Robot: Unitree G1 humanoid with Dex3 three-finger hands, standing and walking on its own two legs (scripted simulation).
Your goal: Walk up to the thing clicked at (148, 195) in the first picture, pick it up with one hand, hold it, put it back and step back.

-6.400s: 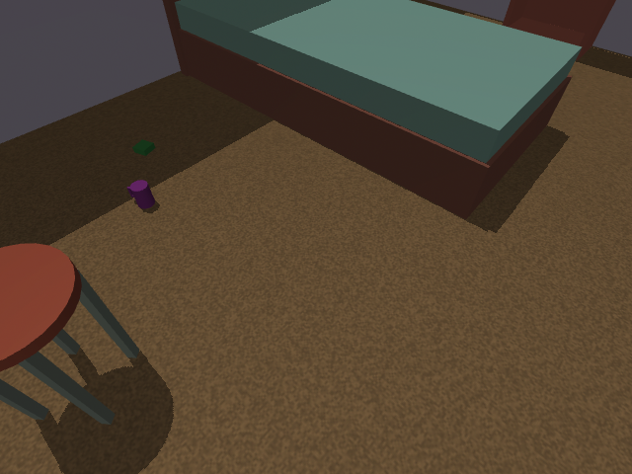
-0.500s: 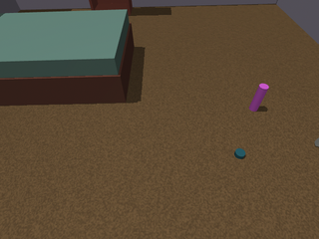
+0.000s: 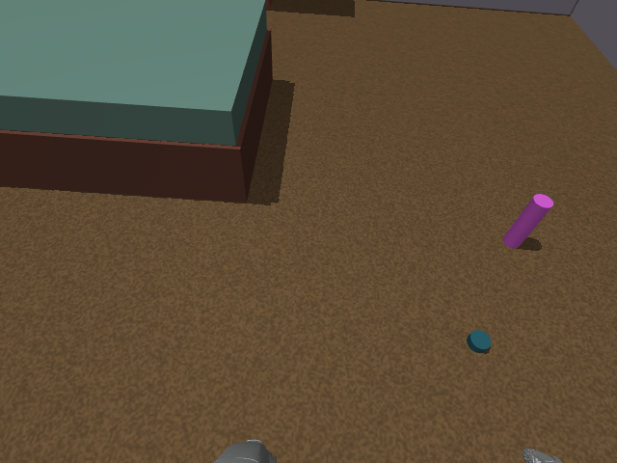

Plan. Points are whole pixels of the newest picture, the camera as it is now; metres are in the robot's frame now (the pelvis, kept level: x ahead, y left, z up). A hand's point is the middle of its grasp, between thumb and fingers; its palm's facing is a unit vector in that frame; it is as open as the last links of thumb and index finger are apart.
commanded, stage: walk up
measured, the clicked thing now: out of the picture +0.25 +1.50 -0.70
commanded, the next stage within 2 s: none
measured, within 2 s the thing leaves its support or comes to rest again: neither
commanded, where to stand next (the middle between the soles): +0.34 +0.01 m, yaw +84 degrees
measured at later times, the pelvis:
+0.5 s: pelvis +0.19 -0.07 +0.02, yaw +26 degrees
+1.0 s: pelvis +0.35 -0.05 -0.01, yaw +47 degrees
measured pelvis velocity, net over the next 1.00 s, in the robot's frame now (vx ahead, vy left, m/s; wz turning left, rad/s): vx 0.35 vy -0.05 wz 0.82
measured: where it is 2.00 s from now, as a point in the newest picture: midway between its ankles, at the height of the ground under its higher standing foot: (327, 433)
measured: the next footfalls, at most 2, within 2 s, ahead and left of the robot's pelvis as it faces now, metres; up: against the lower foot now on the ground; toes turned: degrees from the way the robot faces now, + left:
right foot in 0.34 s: +0.28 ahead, -0.14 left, +0.00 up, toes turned +22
left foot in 0.74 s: +0.34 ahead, +0.10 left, +0.00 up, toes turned +42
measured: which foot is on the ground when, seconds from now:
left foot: down 0.00-0.34, up 0.36-0.72, down 0.74-1.00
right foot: up 0.00-0.32, down 0.34-0.76, up 0.78-1.00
